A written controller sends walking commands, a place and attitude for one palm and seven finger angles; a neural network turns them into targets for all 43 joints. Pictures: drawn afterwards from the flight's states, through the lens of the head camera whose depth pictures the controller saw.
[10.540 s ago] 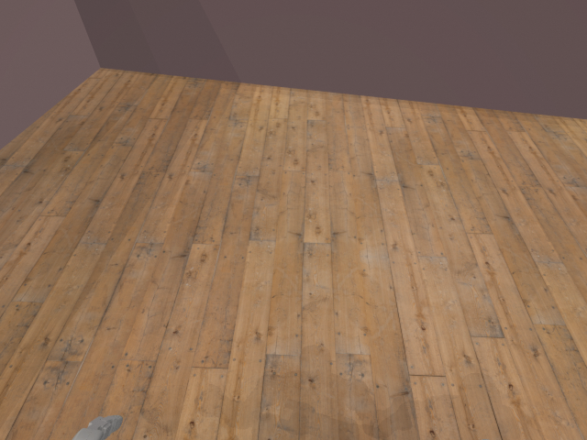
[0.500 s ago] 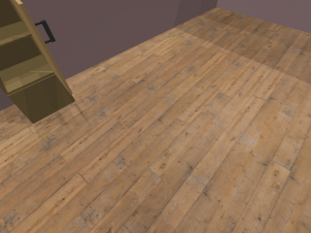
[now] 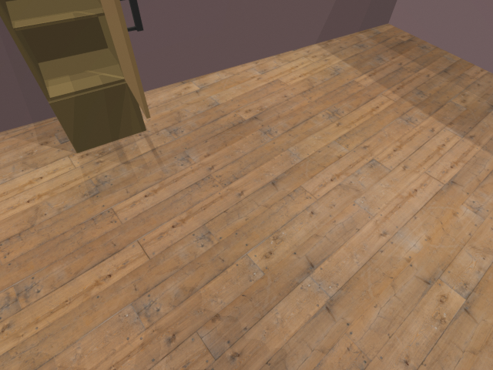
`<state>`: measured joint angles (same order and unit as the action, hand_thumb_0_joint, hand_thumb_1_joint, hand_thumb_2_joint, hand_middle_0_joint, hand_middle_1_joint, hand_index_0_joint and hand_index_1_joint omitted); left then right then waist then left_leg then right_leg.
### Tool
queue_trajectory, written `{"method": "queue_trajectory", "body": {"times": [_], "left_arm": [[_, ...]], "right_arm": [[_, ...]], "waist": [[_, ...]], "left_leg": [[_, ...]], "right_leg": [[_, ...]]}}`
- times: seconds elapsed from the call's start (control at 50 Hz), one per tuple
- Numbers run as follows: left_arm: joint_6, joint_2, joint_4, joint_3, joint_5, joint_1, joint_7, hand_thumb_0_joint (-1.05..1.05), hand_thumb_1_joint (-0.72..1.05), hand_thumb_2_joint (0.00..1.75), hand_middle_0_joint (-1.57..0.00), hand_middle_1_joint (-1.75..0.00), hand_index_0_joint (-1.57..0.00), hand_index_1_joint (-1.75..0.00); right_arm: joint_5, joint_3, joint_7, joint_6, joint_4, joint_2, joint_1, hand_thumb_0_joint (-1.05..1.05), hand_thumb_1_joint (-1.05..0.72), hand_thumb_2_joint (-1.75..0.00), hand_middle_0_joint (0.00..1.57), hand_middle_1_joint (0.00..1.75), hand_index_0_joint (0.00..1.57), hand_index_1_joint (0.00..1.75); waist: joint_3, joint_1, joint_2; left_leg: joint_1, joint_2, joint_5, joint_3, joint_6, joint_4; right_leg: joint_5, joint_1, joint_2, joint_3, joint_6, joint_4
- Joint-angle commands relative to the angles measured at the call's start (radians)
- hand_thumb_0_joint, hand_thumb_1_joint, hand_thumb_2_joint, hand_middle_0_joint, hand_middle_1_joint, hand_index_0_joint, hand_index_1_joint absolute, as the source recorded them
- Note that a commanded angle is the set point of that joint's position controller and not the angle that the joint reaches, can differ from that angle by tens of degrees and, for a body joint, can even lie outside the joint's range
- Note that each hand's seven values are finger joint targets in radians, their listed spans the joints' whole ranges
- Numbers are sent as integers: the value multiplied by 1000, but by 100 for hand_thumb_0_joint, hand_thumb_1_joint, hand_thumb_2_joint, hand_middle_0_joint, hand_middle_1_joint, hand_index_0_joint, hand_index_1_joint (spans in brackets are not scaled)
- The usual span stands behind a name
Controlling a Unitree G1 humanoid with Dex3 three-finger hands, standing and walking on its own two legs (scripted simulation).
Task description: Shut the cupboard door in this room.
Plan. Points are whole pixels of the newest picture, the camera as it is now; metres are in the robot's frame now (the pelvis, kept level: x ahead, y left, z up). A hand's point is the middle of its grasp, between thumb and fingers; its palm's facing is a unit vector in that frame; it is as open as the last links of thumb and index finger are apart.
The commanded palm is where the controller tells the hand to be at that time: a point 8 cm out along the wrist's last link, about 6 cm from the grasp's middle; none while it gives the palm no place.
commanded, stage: stand and wait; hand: left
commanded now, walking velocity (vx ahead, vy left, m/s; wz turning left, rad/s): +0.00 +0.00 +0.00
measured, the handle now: (130, 13) +1.22 +0.51 +0.03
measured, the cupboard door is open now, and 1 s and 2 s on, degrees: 88 88 88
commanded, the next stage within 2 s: turn or walk to find it in 0.28 s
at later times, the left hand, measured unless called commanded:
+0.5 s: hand out of the picture -0.01 +0.13 -0.16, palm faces +0.16 -0.95 -0.26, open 7.3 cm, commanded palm none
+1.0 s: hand out of the picture -0.08 +0.17 -0.18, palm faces +0.27 -0.93 -0.23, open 7.4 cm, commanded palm none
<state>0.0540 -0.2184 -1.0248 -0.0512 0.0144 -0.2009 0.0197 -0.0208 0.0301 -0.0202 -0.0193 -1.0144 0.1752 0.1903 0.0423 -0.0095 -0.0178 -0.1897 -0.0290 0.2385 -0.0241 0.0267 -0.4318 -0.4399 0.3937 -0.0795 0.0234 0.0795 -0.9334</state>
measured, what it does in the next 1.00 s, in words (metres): steps on the spot: right foot, then left foot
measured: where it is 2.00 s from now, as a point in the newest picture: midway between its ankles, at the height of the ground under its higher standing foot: outside the picture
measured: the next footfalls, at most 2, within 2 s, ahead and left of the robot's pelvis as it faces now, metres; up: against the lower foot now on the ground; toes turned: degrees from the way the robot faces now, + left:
right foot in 0.14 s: +0.02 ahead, -0.14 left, +0.00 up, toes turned -2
left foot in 0.68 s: -0.05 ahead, +0.09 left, +0.00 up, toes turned +16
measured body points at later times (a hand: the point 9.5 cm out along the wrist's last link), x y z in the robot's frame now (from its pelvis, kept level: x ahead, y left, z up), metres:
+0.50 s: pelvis -0.03 -0.06 +0.00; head +0.00 -0.08 +0.45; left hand -0.02 +0.18 -0.14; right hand +0.02 -0.30 -0.17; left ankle -0.09 +0.09 -0.68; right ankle -0.02 -0.14 -0.74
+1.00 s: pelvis -0.06 -0.02 +0.00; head -0.05 -0.02 +0.45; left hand -0.09 +0.22 -0.16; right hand +0.08 -0.22 -0.15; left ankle -0.09 +0.07 -0.74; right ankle -0.04 -0.17 -0.71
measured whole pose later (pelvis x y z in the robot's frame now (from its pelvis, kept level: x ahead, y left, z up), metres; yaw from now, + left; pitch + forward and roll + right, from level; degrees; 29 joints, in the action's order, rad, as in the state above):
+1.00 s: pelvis -0.06 -0.02 +0.00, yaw +13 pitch -1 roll +1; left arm 0.05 -0.20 -1.07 -0.02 0.02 -0.23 0.03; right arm -0.02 0.02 -0.03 0.00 -1.03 0.16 0.15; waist 0.03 -0.02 -0.02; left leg -0.16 -0.02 0.25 0.06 0.03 -0.43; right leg -0.42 0.31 -0.09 0.03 0.07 -0.78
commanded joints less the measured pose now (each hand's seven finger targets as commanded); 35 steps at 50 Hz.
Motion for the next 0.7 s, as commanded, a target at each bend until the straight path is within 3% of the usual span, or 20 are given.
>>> {"method": "queue_trajectory", "body": {"times": [0.0,0.06,0.08,0.1,0.12,0.14,0.16,0.18,0.2,0.24,0.28,0.32,0.38,0.52,0.58,0.62,0.64,0.66,0.68], "left_arm": [[-26,-47,84,-6,-5,38,6,0,90,90,-20,-30,-20,-30],[-41,-44,65,1,-8,-16,6,0,90,90,-20,-30,-20,-30],[-49,-47,49,1,-7,-46,7,0,90,90,-20,-30,-20,-30],[-58,-66,35,2,-5,-85,11,0,90,90,-20,-30,-20,-30],[-70,-123,28,-5,5,-91,17,0,90,90,-20,-30,-20,-30],[-74,-183,29,-15,7,-89,20,0,90,90,-20,-30,-20,-30],[-70,-186,40,-11,6,-91,18,0,90,90,-20,-30,-20,-30],[-75,-166,41,-16,3,-61,19,0,90,90,-20,-30,-20,-30],[-72,-134,44,-6,3,-21,18,0,90,90,-20,-30,-20,-30],[-68,-100,47,5,1,10,16,0,90,90,-20,-30,-20,-30],[-70,-99,44,7,0,-13,12,0,90,90,-20,-30,-20,-30],[-71,-107,41,0,0,-35,12,0,90,90,-20,-30,-20,-30],[-72,-114,37,-13,5,-68,16,0,90,90,-20,-30,-20,-30],[-66,-158,20,-34,14,-117,22,0,90,90,-20,-30,-20,-30],[-60,-166,20,-37,12,-96,22,0,90,90,-20,-30,-20,-30],[-52,-159,22,-36,1,-64,19,0,90,90,-20,-30,-20,-30],[-46,-124,34,-30,-7,-69,16,0,90,90,-20,-30,-20,-30],[-38,-64,67,-16,-10,-63,10,0,90,90,-20,-30,-20,-30],[-27,-64,75,-7,-1,-17,14,0,90,90,-20,-30,-20,-30]], "right_arm": [[-5,56,-8,9,38,201,55,0,-90,-90,20,30,20,30],[-4,56,-7,10,38,191,40,0,-90,-90,20,30,20,30],[0,54,-6,10,37,184,38,0,-90,-90,20,30,20,30],[8,51,-3,13,35,162,36,0,-90,-90,20,30,20,30],[17,41,1,17,35,107,57,0,-90,-90,20,30,20,30],[15,29,3,12,58,67,35,0,-90,-90,20,30,20,30],[11,35,0,-1,66,93,3,0,-90,-90,20,30,20,30],[1,41,-3,-15,51,104,15,0,-90,-90,20,30,20,30],[2,44,-2,-19,25,108,31,0,-90,-90,20,30,20,30],[4,40,5,-21,-13,88,74,0,-90,-90,20,30,20,30],[7,40,9,-27,-25,83,77,0,-90,-90,20,30,20,30],[8,45,11,-32,-24,95,70,0,-90,-90,20,30,20,30],[7,47,12,-32,-15,99,37,0,-90,-90,20,30,20,30],[18,31,14,-16,15,80,-30,0,-90,-90,20,30,20,30],[19,28,12,-8,10,77,5,0,-90,-90,20,30,20,30],[17,29,14,2,-5,92,62,0,-90,-90,20,30,20,30],[13,38,14,10,-3,141,81,0,-90,-90,20,30,20,30],[2,57,11,11,12,223,96,0,-90,-90,20,30,20,30],[1,60,5,0,8,246,96,0,-90,-90,20,30,20,30]], "waist": [[-55,34,179],[-103,10,178],[-114,-6,154],[-137,-23,96],[-145,-15,-60],[-95,-22,-227],[-57,-38,-186],[-23,-20,-255],[18,-3,-209],[28,22,-145],[34,12,-140],[34,4,-149],[24,-14,-134],[-64,-46,-142],[-97,-21,-144],[-111,19,-98],[-120,29,47],[-83,39,305],[-55,52,273]], "left_leg": [[85,257,-465,-255,148,81],[69,223,-483,-241,122,26],[30,198,-431,-222,92,-2],[-23,158,-329,-186,47,-51],[-156,88,-130,-100,-10,-141],[-266,5,201,-25,-50,-223],[-234,20,325,-50,-46,-333],[-229,44,313,-73,-43,-403],[-224,45,269,-64,-44,-454],[-207,52,206,-26,-48,-493],[-196,50,165,-6,-58,-517],[-213,54,158,-4,-68,-552],[-253,64,186,-8,-77,-559],[-204,61,258,42,-74,-352],[-109,50,174,79,-67,-185],[51,58,-29,81,-55,22],[150,151,-116,-41,-23,96],[189,370,-368,-309,81,131],[84,429,-413,-309,160,151]], "right_leg": [[-30,24,19,9,-4,121],[65,-108,46,29,-14,342],[177,-193,46,39,-17,456],[290,-299,13,15,-22,571],[373,-416,-131,-126,-63,595],[511,-401,-290,-284,-153,615],[534,-283,-344,-295,-230,637],[509,-218,-303,-283,-244,649],[473,-186,-263,-239,-244,655],[500,-184,-197,-144,-218,636],[469,-176,-170,-94,-194,648],[424,-186,-183,-96,-202,661],[473,-243,-217,-110,-220,646],[659,-358,-270,-99,-259,566],[658,-336,-261,-63,-225,511],[537,-239,-223,12,-152,429],[372,-117,-155,69,-99,312],[-31,94,-38,138,-28,148],[-169,66,-22,66,-31,24]]}}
